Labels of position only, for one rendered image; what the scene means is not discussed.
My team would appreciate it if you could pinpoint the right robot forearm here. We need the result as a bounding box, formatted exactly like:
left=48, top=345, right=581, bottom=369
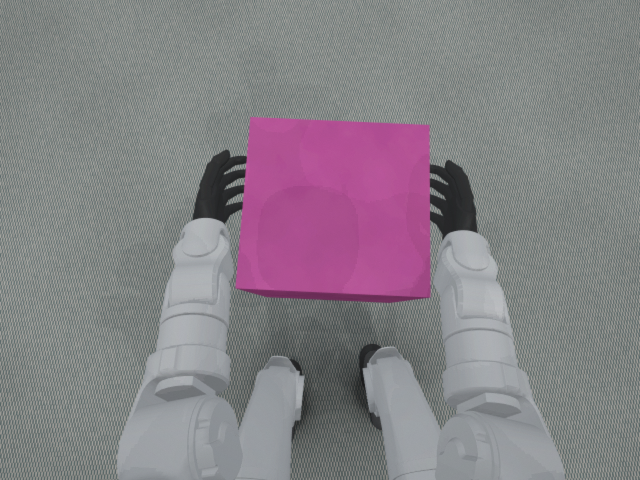
left=433, top=230, right=565, bottom=477

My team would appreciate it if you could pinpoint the left robot forearm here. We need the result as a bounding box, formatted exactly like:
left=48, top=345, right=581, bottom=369
left=117, top=218, right=234, bottom=480

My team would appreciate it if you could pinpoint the left robot upper arm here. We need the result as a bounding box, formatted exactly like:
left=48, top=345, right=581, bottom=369
left=118, top=394, right=243, bottom=480

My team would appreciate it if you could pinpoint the right robot upper arm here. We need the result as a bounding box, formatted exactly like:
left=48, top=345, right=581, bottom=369
left=435, top=411, right=565, bottom=480

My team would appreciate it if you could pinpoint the robot shin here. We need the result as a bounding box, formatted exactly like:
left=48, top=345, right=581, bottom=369
left=254, top=356, right=297, bottom=427
left=369, top=347, right=414, bottom=414

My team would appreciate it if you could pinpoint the robot left hand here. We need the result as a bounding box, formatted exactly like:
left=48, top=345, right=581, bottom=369
left=192, top=150, right=247, bottom=224

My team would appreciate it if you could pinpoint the robot right hand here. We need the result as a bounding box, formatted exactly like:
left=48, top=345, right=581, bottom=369
left=430, top=160, right=478, bottom=240

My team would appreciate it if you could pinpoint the right robot shin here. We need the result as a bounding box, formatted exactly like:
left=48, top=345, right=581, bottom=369
left=369, top=347, right=414, bottom=414

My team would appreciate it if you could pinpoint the carton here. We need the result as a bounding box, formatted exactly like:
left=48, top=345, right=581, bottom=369
left=235, top=117, right=431, bottom=303

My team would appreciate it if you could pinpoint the left robot shin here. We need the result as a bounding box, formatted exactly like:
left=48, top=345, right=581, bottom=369
left=254, top=356, right=297, bottom=427

